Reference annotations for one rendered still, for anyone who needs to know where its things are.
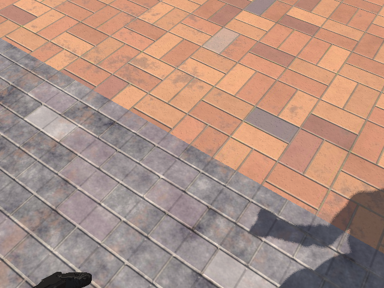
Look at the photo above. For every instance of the robot left hand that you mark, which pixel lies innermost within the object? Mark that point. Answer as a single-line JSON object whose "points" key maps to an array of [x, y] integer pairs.
{"points": [[68, 280]]}

